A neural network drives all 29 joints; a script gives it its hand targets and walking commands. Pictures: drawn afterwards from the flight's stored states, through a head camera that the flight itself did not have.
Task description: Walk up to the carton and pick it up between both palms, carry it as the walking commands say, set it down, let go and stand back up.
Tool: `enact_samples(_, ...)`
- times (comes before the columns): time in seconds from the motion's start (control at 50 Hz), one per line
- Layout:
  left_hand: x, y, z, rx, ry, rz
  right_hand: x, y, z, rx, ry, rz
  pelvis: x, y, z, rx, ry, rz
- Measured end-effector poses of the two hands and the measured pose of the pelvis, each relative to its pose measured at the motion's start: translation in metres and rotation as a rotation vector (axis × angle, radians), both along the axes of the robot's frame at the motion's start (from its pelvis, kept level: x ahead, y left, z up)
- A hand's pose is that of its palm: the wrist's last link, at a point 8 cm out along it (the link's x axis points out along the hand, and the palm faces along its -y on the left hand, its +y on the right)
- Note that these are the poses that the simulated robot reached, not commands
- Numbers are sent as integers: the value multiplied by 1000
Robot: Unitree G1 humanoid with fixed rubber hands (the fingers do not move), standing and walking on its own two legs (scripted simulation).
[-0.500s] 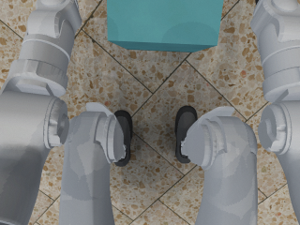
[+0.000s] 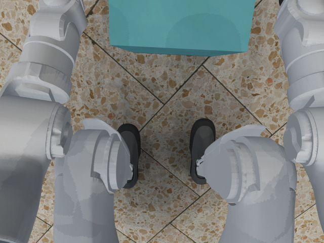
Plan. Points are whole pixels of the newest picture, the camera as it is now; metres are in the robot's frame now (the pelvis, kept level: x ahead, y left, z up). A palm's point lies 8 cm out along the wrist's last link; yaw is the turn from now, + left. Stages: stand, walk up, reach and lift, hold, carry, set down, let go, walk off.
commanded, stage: reach and lift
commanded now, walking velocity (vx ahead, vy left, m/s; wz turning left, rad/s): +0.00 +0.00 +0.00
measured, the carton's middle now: out of the picture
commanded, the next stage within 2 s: none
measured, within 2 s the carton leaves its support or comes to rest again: leaves its support in 1.26 s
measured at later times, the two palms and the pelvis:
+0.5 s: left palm out of the picture +0.55 +0.13 -0.17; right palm out of the picture +0.54 -0.17 -0.18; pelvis +0.00 +0.00 +0.01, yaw +0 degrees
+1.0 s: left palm out of the picture +0.55 +0.13 -0.17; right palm out of the picture +0.55 -0.17 -0.18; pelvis -0.01 +0.00 -0.01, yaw +1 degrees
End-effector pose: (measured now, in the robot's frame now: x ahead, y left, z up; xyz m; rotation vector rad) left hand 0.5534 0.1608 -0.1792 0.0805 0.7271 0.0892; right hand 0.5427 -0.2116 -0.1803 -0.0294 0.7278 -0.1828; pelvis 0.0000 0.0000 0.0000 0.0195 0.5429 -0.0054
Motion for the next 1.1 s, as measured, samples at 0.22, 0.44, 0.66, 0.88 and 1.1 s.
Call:
enact_samples(0.22, -3, -11, 8, 1, -4, -13, -7, 8, 2, 10, 13, 8, -5, 1, 5, -2, -7, -2)
enact_samples(0.44, -3, -35, 7, -10, 5, -35, 0, 31, 3, 31, 11, 33, -5, 0, 8, 0, 0, 0)
enact_samples(0.66, -5, -34, 5, -16, -11, -21, -1, 38, 2, 21, 10, 22, -5, -1, 13, -1, 17, 2)
enact_samples(0.88, -4, -35, 6, -31, 0, -13, 0, 39, 2, 28, 22, 10, -9, 0, 1, -5, -7, 11)
enact_samples(1.1, 2, -33, 8, -40, 28, -57, 6, 37, 5, 33, 53, 55, -4, 1, -9, -6, -33, 13)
